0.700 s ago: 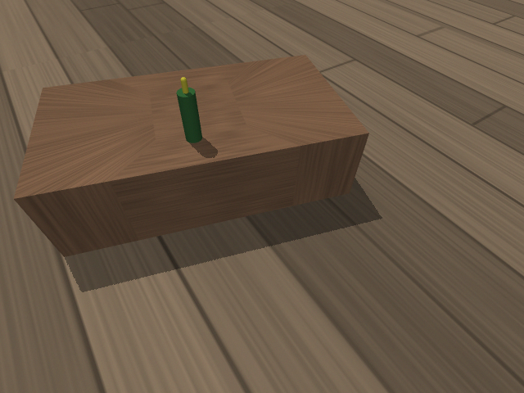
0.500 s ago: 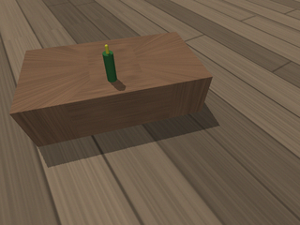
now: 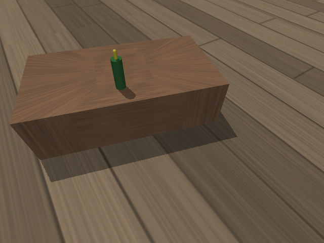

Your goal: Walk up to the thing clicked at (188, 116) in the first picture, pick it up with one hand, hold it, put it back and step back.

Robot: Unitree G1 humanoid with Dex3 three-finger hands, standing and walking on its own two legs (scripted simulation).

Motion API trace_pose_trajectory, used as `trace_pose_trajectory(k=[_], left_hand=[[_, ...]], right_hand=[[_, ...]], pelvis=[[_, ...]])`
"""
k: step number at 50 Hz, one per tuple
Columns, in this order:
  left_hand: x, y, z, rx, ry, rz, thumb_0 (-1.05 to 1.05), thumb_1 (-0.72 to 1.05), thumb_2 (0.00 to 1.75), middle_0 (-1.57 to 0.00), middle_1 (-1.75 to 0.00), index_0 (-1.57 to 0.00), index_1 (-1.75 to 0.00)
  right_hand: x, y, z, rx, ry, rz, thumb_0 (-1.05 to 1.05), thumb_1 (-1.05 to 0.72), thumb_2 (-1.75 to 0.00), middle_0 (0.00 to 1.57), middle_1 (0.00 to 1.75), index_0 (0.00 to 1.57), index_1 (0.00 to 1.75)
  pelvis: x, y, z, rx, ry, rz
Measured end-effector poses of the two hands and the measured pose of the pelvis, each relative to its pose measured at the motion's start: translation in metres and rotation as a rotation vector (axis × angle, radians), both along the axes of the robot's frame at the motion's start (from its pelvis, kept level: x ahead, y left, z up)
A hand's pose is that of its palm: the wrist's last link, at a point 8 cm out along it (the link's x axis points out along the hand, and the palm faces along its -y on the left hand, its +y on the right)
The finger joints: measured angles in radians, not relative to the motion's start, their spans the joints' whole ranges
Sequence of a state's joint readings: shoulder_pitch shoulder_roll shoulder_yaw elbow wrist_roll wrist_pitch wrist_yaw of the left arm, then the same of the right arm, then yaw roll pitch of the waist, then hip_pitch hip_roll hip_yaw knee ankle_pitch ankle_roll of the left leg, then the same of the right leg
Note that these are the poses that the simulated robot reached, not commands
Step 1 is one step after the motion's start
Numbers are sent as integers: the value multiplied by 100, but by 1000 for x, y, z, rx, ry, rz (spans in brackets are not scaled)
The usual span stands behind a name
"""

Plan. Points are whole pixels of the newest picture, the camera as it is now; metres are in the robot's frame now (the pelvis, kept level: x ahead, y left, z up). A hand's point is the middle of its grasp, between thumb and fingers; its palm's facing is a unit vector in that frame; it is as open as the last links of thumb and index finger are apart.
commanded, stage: stand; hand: right
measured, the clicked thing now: (117, 69) +1.13 +0.31 -0.26
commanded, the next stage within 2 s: walk up in 0.42 s
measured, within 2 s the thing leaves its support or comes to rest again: neither
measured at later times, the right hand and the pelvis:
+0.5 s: hand out of the picture +0.08 -0.25 -0.16, palm faces -0.08 +0.94 -0.33, open 7.4 cm; pelvis +0.00 +0.00 +0.00, yaw +2 degrees
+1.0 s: hand (213, 227) +0.21 -0.13 -0.15, palm faces -0.21 +0.92 -0.34, open 7.4 cm; pelvis +0.13 +0.12 -0.02, yaw +13 degrees
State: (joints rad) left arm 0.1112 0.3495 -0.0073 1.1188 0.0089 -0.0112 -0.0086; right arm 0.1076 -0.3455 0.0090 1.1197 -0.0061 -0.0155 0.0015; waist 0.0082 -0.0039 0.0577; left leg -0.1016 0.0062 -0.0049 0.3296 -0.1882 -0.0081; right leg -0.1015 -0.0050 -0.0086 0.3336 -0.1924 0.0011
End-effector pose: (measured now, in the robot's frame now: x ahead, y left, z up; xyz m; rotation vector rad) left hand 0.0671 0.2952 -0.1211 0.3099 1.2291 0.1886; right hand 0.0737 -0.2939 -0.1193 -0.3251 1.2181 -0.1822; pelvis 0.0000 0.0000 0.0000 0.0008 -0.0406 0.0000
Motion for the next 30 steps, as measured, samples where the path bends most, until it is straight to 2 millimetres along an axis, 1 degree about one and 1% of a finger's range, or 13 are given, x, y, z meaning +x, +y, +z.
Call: trace_pose_trajectory(k=[22, 25, 27, 30], left_hand=[[-2, 1, 2, 4, -9, 6, 0, 91, 90, -20, -30, -20, -30], [-7, 12, 4, 15, -72, 41, 0, 91, 90, -21, -30, -20, -30], [-14, 26, 8, 36, -93, 72, 0, 91, 90, -21, -30, -20, -30], [-26, 51, 12, 70, -83, 104, 0, 91, 90, -21, -31, -20, -30]], right_hand=[[-1, -2, 0, 8, -3, 0, 1, -90, -90, 20, 30, 20, 30], [4, -5, 0, 6, 14, 38, 1, -90, -90, 20, 30, 20, 30], [11, -6, 4, -1, 27, 66, 1, -90, -90, 20, 30, 20, 30], [29, -3, 10, -13, 21, 95, 1, -90, -90, 20, 30, 20, 30]], pelvis=[[0, -2, -1, -3, -2, 6], [3, 2, -4, -18, 3, 43], [8, 9, -5, -21, 5, 62], [16, 22, -6, -29, 0, 92]])
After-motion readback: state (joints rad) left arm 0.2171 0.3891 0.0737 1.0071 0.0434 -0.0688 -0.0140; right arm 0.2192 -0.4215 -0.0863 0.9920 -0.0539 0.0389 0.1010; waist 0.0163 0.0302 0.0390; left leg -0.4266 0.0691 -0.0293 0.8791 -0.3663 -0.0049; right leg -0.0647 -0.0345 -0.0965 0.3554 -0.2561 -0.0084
